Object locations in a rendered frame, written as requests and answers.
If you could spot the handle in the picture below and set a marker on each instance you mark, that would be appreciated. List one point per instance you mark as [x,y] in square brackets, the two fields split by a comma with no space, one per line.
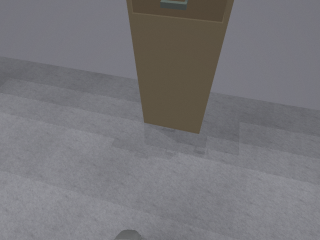
[178,5]

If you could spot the drawer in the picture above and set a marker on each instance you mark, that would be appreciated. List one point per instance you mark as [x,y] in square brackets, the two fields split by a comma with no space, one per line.
[209,10]

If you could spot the left robot thigh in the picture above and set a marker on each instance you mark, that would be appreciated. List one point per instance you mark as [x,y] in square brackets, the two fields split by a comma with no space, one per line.
[129,234]

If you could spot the cabinet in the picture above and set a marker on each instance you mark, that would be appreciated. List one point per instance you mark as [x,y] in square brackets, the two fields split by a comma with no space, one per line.
[176,60]

